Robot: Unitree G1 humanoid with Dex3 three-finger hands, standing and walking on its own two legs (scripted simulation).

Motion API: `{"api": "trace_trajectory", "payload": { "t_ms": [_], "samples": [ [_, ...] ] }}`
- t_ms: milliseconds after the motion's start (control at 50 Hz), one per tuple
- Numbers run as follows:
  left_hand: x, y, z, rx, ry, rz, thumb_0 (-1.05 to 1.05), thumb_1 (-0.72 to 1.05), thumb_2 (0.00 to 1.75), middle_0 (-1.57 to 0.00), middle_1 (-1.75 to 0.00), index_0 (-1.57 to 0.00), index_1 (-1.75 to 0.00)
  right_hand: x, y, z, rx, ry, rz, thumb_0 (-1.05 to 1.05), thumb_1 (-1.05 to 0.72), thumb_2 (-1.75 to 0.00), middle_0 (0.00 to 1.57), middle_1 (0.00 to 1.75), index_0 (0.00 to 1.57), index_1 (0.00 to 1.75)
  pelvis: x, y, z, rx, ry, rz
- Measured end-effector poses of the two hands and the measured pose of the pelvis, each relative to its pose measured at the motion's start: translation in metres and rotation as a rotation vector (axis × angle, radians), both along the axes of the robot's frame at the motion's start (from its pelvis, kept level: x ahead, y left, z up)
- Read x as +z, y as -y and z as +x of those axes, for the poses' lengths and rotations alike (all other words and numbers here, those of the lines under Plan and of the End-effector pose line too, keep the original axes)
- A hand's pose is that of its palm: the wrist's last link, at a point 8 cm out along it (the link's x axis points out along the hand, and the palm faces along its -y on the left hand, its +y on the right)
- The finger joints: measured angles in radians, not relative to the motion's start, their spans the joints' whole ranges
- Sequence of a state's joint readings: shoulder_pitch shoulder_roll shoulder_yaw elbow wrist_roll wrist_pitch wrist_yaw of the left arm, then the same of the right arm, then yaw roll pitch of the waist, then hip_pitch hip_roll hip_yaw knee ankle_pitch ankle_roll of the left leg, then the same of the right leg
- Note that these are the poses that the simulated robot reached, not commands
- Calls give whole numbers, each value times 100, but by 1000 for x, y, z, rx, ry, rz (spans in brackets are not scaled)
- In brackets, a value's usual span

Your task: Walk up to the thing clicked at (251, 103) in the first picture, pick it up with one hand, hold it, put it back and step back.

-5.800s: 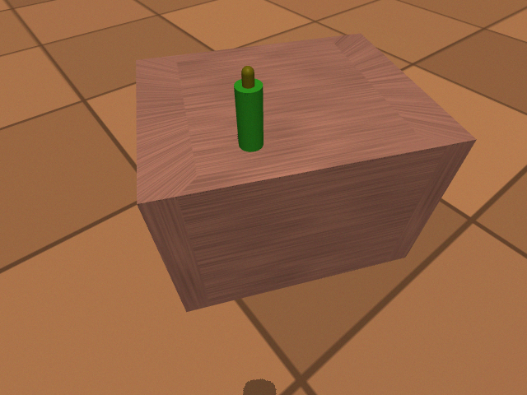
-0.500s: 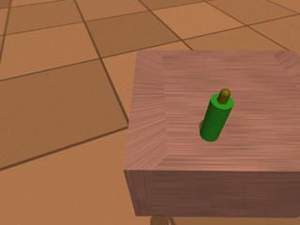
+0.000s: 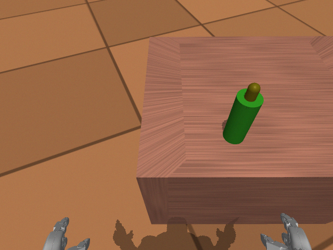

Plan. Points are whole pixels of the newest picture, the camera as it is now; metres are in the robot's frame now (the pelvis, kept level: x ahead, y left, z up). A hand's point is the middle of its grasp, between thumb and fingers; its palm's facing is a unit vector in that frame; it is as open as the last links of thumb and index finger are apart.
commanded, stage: rise first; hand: right
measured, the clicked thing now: (242, 113) +0.49 -0.21 -0.01
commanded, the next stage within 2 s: go down in 1.42 s
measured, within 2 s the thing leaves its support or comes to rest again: neither
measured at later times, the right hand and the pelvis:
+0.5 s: hand (285, 226) +0.19 -0.25 -0.05, palm faces +0.27 +0.90 -0.34, open 17.1 cm; pelvis +0.02 +0.01 +0.00, yaw -1 degrees
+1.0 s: hand (295, 229) +0.18 -0.24 +0.01, palm faces +0.27 +0.90 -0.34, open 17.4 cm; pelvis +0.01 +0.01 +0.00, yaw -1 degrees
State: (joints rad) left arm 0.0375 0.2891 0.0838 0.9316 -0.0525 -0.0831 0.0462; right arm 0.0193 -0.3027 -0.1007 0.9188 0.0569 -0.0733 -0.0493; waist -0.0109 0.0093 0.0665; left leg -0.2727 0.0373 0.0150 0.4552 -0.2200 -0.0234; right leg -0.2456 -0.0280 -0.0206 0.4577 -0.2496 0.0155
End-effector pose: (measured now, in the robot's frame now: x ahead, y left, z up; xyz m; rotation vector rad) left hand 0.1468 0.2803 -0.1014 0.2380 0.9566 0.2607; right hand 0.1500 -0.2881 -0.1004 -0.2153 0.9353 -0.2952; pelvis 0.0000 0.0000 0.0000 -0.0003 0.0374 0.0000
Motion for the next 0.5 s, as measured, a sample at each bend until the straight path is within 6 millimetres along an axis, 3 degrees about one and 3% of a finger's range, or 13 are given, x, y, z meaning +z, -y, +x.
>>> {"api": "trace_trajectory", "payload": {
  "t_ms": [60,140,300,500],
  "samples": [
    [6,1,11,3,53,0,0,43,44,-7,-11,-7,-10,13,2,10,-12,73,-15,1,-42,-45,10,10,9,10,0,-1,4,-1,-14,2],
    [11,3,12,4,77,-4,0,20,28,-6,-8,-7,-7,27,7,8,-20,117,-43,1,-19,-30,8,7,8,7,2,-3,12,-3,-13,5],
    [12,15,16,-13,112,-24,0,-23,11,-7,-7,-7,-6,48,5,4,-17,181,-83,0,21,-13,6,6,6,6,2,-5,18,-9,12,4],
    [20,23,27,-53,183,-40,-1,-45,5,-7,-7,-8,-6,83,2,13,1,337,-113,0,46,-7,5,6,6,6,2,-7,21,-14,42,1]
  ]
}}
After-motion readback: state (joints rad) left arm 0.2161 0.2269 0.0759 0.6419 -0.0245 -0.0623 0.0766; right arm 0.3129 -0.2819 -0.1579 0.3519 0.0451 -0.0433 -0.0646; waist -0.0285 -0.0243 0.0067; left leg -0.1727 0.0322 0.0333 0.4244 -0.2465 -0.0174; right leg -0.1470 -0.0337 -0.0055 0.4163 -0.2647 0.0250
